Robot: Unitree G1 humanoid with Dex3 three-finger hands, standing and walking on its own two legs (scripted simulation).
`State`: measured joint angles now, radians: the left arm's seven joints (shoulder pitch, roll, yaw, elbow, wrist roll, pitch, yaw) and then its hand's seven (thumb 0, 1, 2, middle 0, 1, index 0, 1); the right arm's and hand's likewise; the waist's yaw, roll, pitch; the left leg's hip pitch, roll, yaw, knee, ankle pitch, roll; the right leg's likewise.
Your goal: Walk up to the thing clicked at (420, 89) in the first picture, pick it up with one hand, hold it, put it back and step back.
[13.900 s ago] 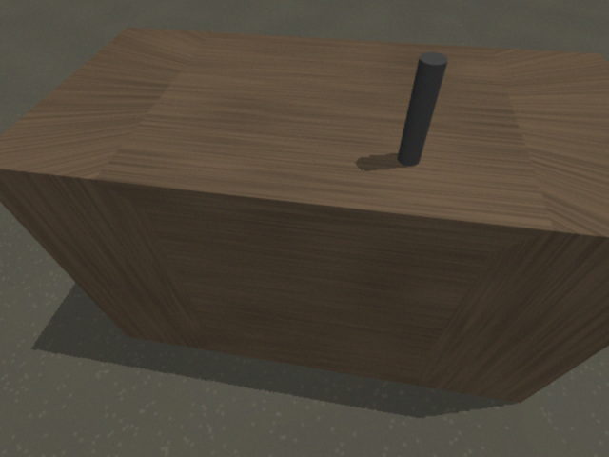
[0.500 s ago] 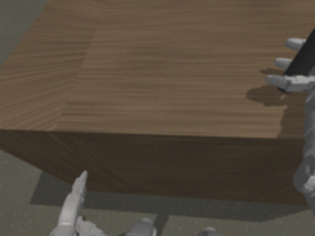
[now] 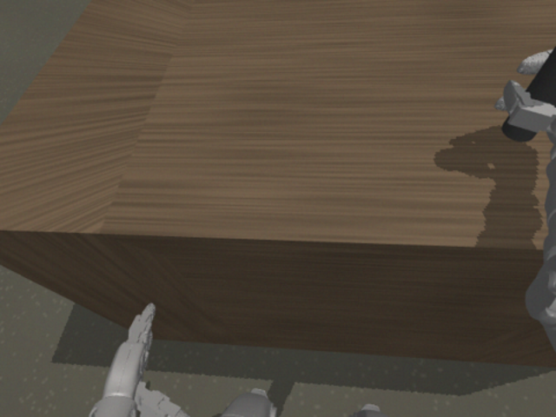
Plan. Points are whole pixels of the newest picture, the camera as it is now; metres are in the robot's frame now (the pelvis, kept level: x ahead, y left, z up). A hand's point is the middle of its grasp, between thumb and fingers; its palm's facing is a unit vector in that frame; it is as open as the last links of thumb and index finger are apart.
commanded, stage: settle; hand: right
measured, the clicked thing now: out of the picture +0.52 -0.25 +0.20
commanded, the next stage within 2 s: lift in 0.58 s
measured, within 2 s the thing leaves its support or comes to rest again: neither
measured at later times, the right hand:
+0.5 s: hand (539, 76) +0.52 -0.23 +0.19, palm faces +0.19 +0.98 +0.02, open 5.3 cm
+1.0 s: hand (554, 58) +0.50 -0.22 +0.22, palm faces +0.18 +0.98 +0.01, open 5.3 cm
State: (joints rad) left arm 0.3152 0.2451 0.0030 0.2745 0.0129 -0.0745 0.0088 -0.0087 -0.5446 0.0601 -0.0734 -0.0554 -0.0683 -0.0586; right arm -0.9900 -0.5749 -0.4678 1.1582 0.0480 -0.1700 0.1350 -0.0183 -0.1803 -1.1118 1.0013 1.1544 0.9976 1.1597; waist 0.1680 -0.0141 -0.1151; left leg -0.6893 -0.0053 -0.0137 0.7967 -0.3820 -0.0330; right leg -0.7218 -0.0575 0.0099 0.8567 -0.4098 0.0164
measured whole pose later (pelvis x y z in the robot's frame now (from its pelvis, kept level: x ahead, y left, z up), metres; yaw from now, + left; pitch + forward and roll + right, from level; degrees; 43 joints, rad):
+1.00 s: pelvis +0.01 +0.00 +0.02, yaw +0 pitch +11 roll +1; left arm 0.33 0.25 0.03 0.38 -0.01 -0.10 0.03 -0.01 -0.54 0.06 -0.06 -0.06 -0.06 -0.06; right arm -0.97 -0.51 -0.40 1.01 0.09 -0.02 0.13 -0.02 -0.16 -1.15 1.02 1.15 1.01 1.17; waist 0.09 -0.03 -0.11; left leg -0.51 0.01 -0.03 0.66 -0.34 -0.03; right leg -0.53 -0.05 -0.01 0.70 -0.36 0.02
